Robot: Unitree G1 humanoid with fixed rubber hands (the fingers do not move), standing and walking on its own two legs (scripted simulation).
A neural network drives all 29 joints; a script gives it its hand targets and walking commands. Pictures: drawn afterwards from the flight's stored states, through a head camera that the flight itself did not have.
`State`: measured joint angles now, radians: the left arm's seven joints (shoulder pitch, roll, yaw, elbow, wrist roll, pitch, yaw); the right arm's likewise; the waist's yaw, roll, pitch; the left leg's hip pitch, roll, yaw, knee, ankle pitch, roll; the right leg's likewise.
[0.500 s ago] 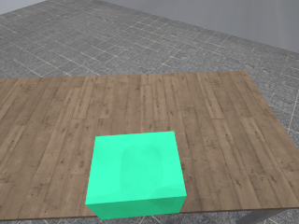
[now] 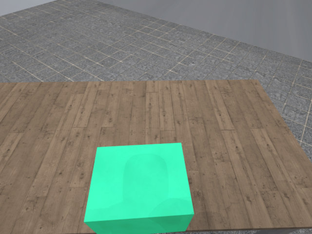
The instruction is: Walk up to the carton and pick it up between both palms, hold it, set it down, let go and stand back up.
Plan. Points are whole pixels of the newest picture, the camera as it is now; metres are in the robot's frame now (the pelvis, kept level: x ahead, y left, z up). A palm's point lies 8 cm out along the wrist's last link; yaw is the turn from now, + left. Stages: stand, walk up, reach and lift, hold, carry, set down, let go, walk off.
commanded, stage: walk up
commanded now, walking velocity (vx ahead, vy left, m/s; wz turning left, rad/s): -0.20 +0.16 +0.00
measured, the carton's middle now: (141, 189) +0.26 +0.06 -0.06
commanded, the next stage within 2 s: none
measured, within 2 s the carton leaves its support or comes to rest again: neither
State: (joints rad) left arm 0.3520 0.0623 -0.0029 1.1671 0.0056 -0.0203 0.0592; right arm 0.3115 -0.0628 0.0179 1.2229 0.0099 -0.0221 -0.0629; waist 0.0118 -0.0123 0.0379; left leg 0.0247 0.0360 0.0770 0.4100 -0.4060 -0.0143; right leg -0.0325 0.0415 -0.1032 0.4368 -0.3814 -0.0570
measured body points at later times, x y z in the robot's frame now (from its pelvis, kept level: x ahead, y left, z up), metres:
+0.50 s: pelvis -0.06 +0.06 -0.01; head -0.02 +0.07 +0.44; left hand -0.02 +0.31 -0.17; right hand +0.02 -0.16 -0.16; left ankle -0.01 +0.18 -0.73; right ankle -0.11 -0.06 -0.67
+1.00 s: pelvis -0.08 +0.05 +0.01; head -0.06 +0.05 +0.46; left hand -0.07 +0.26 -0.15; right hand -0.12 -0.16 -0.15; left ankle -0.08 +0.18 -0.73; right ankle -0.09 -0.05 -0.73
